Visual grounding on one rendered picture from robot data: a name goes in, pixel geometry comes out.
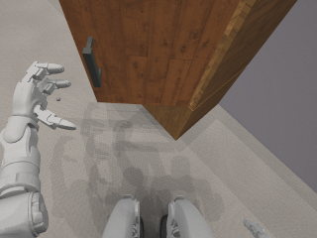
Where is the left robot upper arm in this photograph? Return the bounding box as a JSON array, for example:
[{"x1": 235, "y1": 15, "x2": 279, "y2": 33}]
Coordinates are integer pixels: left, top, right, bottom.
[{"x1": 0, "y1": 191, "x2": 49, "y2": 238}]

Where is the robot right thigh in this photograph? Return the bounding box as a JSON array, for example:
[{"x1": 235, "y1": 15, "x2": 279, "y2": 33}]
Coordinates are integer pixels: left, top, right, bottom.
[{"x1": 168, "y1": 199, "x2": 215, "y2": 238}]

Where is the handle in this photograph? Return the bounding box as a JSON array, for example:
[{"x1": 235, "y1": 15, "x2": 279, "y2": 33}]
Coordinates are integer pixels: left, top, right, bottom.
[{"x1": 82, "y1": 37, "x2": 102, "y2": 88}]

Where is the right robot hand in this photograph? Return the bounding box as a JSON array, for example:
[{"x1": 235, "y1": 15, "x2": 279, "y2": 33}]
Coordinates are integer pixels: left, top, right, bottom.
[{"x1": 243, "y1": 219, "x2": 271, "y2": 238}]

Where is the left robot shin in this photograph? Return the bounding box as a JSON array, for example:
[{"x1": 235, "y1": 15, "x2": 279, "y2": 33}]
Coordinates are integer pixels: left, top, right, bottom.
[{"x1": 123, "y1": 194, "x2": 140, "y2": 238}]

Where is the cupboard door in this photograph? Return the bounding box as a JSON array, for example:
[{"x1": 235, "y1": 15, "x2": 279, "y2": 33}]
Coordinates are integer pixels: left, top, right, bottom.
[{"x1": 58, "y1": 0, "x2": 240, "y2": 107}]

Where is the left robot hand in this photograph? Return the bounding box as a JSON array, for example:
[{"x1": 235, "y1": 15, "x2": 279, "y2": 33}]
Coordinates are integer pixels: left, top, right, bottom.
[{"x1": 12, "y1": 61, "x2": 76, "y2": 130}]

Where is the left robot forearm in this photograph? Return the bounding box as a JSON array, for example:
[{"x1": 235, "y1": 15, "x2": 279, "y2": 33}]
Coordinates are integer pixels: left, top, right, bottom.
[{"x1": 0, "y1": 115, "x2": 42, "y2": 199}]

